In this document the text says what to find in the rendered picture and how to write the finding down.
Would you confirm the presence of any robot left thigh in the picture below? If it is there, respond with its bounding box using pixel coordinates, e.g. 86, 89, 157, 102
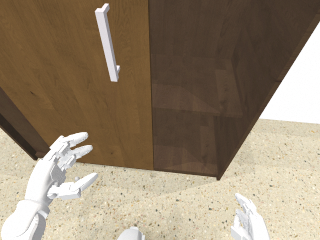
117, 229, 145, 240

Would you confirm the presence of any left robot hand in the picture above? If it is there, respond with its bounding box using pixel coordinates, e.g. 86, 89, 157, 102
24, 132, 98, 206

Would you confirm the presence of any right robot hand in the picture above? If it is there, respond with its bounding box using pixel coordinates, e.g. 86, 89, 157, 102
231, 193, 271, 240

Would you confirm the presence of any handle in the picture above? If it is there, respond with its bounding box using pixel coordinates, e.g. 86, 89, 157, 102
95, 3, 120, 82

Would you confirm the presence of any wardrobe door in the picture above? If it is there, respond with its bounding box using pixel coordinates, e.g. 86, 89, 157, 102
0, 87, 51, 153
0, 0, 154, 170

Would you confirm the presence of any left robot forearm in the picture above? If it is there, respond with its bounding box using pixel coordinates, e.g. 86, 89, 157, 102
1, 199, 50, 240

